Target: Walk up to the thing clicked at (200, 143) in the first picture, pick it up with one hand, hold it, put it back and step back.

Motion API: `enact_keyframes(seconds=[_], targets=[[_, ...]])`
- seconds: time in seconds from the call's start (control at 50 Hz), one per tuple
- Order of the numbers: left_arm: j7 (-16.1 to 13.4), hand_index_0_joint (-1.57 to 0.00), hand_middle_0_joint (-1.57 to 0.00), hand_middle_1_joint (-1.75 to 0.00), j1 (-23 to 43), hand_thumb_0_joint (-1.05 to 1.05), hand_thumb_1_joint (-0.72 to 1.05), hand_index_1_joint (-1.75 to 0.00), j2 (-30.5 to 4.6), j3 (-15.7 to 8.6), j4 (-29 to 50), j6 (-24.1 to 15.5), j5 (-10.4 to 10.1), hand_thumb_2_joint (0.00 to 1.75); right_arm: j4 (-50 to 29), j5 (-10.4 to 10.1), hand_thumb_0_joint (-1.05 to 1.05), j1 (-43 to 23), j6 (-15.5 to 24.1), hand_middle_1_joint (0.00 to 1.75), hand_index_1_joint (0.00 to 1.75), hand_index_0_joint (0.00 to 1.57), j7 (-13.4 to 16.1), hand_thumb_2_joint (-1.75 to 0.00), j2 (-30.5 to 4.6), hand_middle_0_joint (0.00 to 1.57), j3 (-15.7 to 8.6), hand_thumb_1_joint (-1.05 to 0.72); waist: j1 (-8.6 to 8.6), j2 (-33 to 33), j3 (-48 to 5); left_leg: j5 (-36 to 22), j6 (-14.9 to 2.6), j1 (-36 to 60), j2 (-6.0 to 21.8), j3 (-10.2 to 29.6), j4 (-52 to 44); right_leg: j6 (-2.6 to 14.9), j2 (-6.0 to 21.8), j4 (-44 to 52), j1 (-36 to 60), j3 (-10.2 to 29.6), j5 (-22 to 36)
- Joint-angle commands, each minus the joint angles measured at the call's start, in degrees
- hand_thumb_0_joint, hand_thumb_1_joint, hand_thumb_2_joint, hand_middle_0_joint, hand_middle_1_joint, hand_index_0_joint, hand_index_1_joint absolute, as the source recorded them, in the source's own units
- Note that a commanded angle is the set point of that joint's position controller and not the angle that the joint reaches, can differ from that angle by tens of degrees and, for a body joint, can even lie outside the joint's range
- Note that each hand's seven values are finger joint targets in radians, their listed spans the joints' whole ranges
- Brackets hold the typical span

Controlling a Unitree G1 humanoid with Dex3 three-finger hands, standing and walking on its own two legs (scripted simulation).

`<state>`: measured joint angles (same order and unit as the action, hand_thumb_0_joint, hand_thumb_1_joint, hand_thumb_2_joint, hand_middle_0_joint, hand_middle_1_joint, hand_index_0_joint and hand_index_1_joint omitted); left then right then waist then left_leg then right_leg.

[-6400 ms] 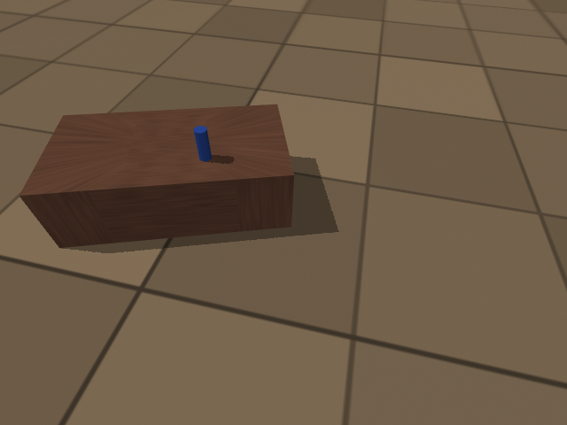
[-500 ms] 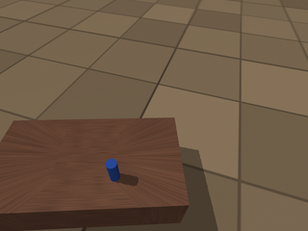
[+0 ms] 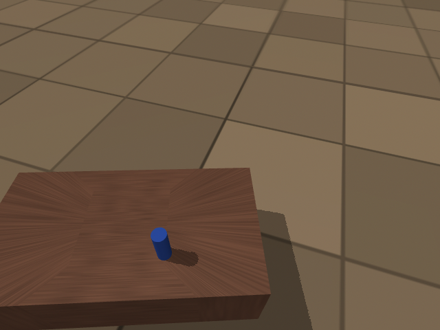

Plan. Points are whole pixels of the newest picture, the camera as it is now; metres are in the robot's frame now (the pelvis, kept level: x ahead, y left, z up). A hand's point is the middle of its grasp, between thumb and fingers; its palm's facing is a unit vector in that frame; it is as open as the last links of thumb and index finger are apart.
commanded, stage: stand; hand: left
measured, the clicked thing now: (161, 244) +0.47 +0.19 -0.38
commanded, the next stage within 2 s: go down in 0.44 s
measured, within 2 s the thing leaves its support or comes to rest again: neither
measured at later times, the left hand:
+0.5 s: hand out of the picture +0.08 +0.25 -0.16, palm faces -0.03 -0.94 -0.34, open 7.4 cm
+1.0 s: hand out of the picture +0.16 +0.26 -0.15, palm faces +0.04 -0.94 -0.34, open 15.5 cm
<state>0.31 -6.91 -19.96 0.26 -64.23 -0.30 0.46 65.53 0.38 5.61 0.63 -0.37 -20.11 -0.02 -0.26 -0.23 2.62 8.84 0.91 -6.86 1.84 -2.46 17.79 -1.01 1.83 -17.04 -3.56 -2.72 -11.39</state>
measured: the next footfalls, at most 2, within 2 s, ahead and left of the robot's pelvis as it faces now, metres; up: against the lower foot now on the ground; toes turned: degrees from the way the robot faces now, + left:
none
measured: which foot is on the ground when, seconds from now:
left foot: down 0.00-1.00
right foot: down 0.00-1.00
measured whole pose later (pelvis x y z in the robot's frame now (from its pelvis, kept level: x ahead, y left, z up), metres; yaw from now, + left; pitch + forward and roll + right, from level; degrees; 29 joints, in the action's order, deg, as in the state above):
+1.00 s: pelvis +0.00 +0.00 -0.02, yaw +0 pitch +6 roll +0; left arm 3.0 -4.2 -19.5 -9.8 -44.8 14.6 3.1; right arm 39.5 -2.3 15.5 4.0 2.9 -14.4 -0.7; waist -2.2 -0.6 -1.1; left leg 16.1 0.6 -23.3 2.4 -2.1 33.4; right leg -0.9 1.9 -32.2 -19.6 -2.5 -18.4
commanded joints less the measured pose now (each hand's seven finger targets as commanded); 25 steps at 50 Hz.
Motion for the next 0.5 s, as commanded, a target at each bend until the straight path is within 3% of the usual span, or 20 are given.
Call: enact_keyframes(seconds=[0.0,0.48], targets=[[-0.77,-0.20,-0.20,-0.30,1.98,0.00,0.90,-0.30,-12.41,-2.45,3.54,-1.35,0.24,0.90,-3.75,0.27,0.00,-2.51,1.04,0.30,0.30,0.20,0.65,-0.90,-12.22,0.20,-2.13,-0.90,0.28,-0.09,-4.04,-8.06,-1.76,2.35,6.60,5.43,-1.98,1.74,6.88,3.05,-1.63,5.31,8.12],[-0.77,-0.20,-0.20,-0.30,1.75,0.00,0.90,-0.30,-12.64,-2.68,3.67,-1.22,0.31,0.90,-3.97,0.29,0.00,-2.14,1.24,0.30,0.30,0.20,0.89,-0.90,-12.22,0.20,-2.02,-0.90,0.28,-0.28,-4.80,-10.73,-1.71,2.76,6.83,5.15,-1.83,1.82,7.03,2.21,-0.45,5.44,10.96]])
